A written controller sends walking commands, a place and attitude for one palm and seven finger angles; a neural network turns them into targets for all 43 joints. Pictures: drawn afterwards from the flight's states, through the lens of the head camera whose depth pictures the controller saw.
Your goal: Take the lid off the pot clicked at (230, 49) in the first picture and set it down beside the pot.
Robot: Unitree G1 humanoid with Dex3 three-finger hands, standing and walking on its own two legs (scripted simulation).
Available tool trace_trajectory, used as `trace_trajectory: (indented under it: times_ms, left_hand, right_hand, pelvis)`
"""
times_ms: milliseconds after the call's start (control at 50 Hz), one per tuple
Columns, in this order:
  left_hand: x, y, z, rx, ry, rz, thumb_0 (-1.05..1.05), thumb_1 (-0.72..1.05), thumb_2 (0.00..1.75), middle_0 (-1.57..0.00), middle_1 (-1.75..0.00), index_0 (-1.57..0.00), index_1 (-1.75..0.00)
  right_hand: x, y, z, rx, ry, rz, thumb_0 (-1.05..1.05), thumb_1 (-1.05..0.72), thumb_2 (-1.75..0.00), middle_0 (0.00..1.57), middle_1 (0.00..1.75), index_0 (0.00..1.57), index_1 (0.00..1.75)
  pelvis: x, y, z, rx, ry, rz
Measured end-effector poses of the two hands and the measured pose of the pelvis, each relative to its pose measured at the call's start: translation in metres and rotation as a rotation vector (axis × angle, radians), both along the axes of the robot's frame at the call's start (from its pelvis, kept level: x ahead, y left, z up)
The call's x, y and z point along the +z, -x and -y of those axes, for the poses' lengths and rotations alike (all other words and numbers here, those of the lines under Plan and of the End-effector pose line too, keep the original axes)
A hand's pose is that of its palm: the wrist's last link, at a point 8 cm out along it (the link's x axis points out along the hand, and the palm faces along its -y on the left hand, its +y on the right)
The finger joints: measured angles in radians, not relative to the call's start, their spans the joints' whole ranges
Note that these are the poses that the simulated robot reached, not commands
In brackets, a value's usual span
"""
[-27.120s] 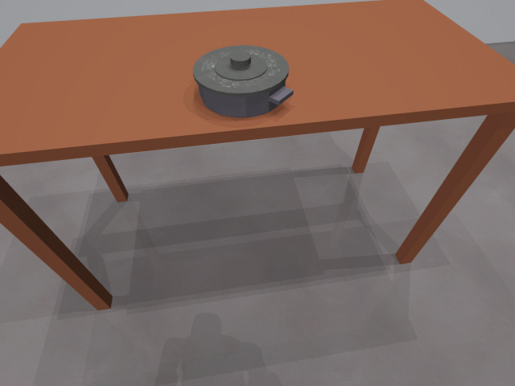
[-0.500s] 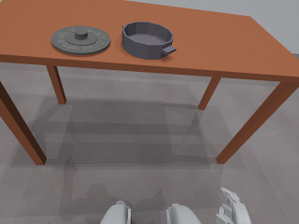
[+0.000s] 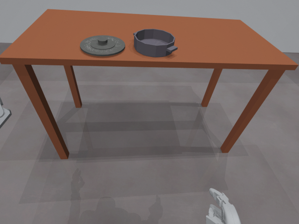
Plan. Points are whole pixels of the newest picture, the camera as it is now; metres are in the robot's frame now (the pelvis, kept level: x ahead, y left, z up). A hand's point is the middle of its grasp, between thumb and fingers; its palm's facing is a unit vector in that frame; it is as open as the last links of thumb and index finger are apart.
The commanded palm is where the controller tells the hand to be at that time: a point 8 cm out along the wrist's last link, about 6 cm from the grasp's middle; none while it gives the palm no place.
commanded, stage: stop stepping back and stand still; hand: left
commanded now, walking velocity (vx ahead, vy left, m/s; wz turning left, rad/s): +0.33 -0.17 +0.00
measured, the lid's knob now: (102, 40) +0.87 +0.23 +0.10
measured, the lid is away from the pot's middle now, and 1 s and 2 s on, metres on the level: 0.25 0.25 0.25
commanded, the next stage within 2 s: let the arm hang, fingers relaxed in 0.52 s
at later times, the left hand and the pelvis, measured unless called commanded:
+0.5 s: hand (67, 214) +0.18 +0.22 -0.09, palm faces -0.04 -0.95 -0.32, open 7.4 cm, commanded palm none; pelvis -0.03 +0.02 -0.02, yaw +0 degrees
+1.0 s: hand out of the picture +0.04 +0.22 -0.17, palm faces -0.02 -0.96 -0.27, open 7.3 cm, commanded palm none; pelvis +0.02 +0.02 +0.00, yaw +1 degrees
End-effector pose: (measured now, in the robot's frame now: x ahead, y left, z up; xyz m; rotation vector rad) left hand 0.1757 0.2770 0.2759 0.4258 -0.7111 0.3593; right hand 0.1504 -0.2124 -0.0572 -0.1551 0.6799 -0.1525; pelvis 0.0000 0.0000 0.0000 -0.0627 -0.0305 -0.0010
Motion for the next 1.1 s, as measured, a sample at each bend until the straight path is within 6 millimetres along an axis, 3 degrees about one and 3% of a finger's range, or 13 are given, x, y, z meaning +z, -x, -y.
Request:
trace_trajectory:
  times_ms: [120, 220, 320, 380, 440, 520, 560, 580, 680, 780, 880, 1020, 1100]
  left_hand:
    - [0.008, 0.059, 0.032, -0.077, -0.303, 0.026, 0.01, 0.88, 0.9, -0.22, -0.3, -0.22, -0.3]
    - [0.036, 0.068, -0.026, 0.117, -0.176, 0.267, 0.0, 0.87, 0.9, -0.23, -0.31, -0.23, -0.3]
    - [0.017, 0.037, -0.06, 0.163, 0.014, 0.202, 0.0, 0.89, 0.9, -0.21, -0.3, -0.21, -0.3]
    - [-0.066, -0.019, -0.061, 0.116, 0.106, -0.266, -0.01, 0.9, 0.9, -0.2, -0.3, -0.2, -0.3]
    - [-0.202, -0.037, -0.038, 0.057, 0.206, -0.871, -0.01, 0.91, 0.9, -0.19, -0.3, -0.19, -0.3]
    - [-0.369, 0.034, 0.02, -0.024, 0.29, -1.531, 0.0, 0.91, 0.9, -0.19, -0.3, -0.19, -0.3]
    - [-0.42, 0.095, 0.049, -0.037, 0.384, -1.793, 0.01, 0.91, 0.9, -0.2, -0.3, -0.2, -0.3]
    - [-0.429, 0.114, 0.047, 0.033, 0.489, -1.813, -0.02, 0.96, 0.9, -0.21, -0.3, -0.2, -0.3]
    - [-0.452, 0.174, 0.012, 0.198, 0.559, -1.989, -0.06, 1.04, 0.9, -0.22, -0.3, -0.21, -0.3]
    - [-0.434, 0.197, -0.007, 0.278, 0.534, -2.139, -0.03, 0.98, 0.9, -0.21, -0.3, -0.21, -0.3]
    - [-0.419, 0.183, -0.007, 0.321, 0.507, -2.136, -0.01, 0.94, 0.9, -0.2, -0.3, -0.2, -0.3]
    - [-0.413, 0.13, 0.017, 0.268, 0.487, -2.038, 0.0, 0.92, 0.9, -0.2, -0.3, -0.2, -0.3]
    - [-0.412, 0.098, 0.035, 0.213, 0.499, -1.96, 0.0, 0.91, 0.9, -0.2, -0.3, -0.2, -0.3]
  right_hand:
    - [-0.018, 0.018, 0.003, 0.017, 0.051, -0.055, 0.01, -0.9, -0.9, 0.2, 0.3, 0.2, 0.3]
    - [-0.03, 0.039, 0.007, -0.017, 0.089, -0.149, 0.01, -0.9, -0.9, 0.2, 0.3, 0.2, 0.3]
    - [-0.034, 0.048, 0.004, -0.042, 0.075, -0.068, 0.01, -0.9, -0.9, 0.2, 0.3, 0.2, 0.3]
    - [-0.045, 0.06, 0.003, -0.016, 0.045, -0.124, 0.01, -0.9, -0.9, 0.2, 0.3, 0.2, 0.3]
    - [-0.058, 0.078, 0.007, -0.021, 0.027, -0.198, 0.01, -0.9, -0.9, 0.2, 0.3, 0.2, 0.3]
    - [-0.079, 0.108, 0.021, -0.069, 0.011, -0.309, 0.01, -0.9, -0.9, 0.2, 0.3, 0.2, 0.3]
    - [-0.085, 0.128, 0.029, -0.104, 0.028, -0.406, 0.01, -0.9, -0.9, 0.2, 0.3, 0.2, 0.3]
    - [-0.087, 0.139, 0.031, -0.116, 0.042, -0.462, 0.01, -0.9, -0.9, 0.2, 0.3, 0.2, 0.3]
    - [-0.084, 0.189, 0.029, -0.136, 0.097, -0.71, 0.01, -0.9, -0.9, 0.2, 0.3, 0.2, 0.3]
    - [-0.074, 0.215, 0.011, -0.14, 0.056, -0.86, 0.01, -0.9, -0.9, 0.2, 0.3, 0.2, 0.3]
    - [-0.079, 0.201, -0.005, -0.129, -0.018, -0.886, 0.01, -0.9, -0.9, 0.2, 0.3, 0.2, 0.3]
    - [-0.092, 0.137, -0.015, -0.106, -0.09, -0.747, 0.01, -0.9, -0.9, 0.2, 0.3, 0.2, 0.3]
    - [-0.093, 0.11, -0.002, -0.104, -0.066, -0.695, 0.02, -0.94, -0.9, 0.2, 0.3, 0.2, 0.3]
  pelvis:
    - [-0.014, 0.022, -0.003, -0.024, -0.024, -0.013]
    - [-0.014, 0.024, -0.016, -0.01, -0.035, 0.003]
    - [-0.02, 0.031, -0.03, 0.012, -0.026, 0.021]
    - [-0.016, 0.031, -0.032, 0.044, -0.024, -0.006]
    - [-0.014, 0.032, -0.031, 0.037, -0.036, -0.016]
    - [-0.026, 0.033, -0.02, -0.011, -0.088, -0.023]
    - [-0.028, 0.033, -0.022, 0.001, -0.054, -0.013]
    - [-0.027, 0.031, -0.022, 0.013, -0.032, -0.014]
    - [-0.028, 0.021, -0.026, 0.039, 0.006, -0.048]
    - [-0.012, 0.007, -0.025, 0.03, -0.029, -0.064]
    - [-0.004, -0.01, -0.021, 0.03, -0.053, -0.067]
    - [0.001, -0.027, -0.014, 0.024, -0.058, -0.044]
    - [0.001, -0.034, -0.011, 0.023, -0.062, -0.03]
